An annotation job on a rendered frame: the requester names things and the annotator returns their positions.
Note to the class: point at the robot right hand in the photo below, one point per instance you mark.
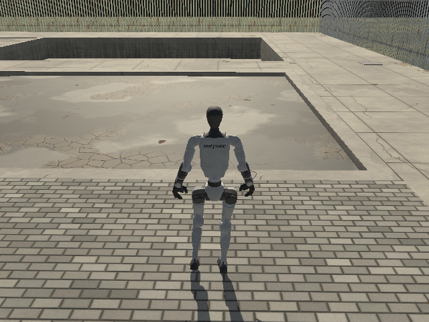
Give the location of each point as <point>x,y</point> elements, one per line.
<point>245,187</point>

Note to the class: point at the robot right shin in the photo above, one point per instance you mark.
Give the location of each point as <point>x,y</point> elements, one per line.
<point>225,242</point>

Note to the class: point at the robot right upper arm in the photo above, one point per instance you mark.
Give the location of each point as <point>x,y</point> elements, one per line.
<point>239,152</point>

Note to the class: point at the robot torso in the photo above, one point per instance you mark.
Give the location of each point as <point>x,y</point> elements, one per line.
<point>214,161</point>

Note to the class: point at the robot left hand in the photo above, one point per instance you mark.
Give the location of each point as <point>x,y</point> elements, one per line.
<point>176,190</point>

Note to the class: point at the robot left upper arm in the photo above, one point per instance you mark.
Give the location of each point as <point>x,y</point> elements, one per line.
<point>189,153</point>

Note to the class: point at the robot left forearm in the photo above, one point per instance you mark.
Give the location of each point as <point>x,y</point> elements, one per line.
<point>180,177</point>

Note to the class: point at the robot right forearm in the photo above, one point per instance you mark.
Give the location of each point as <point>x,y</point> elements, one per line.
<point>247,176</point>

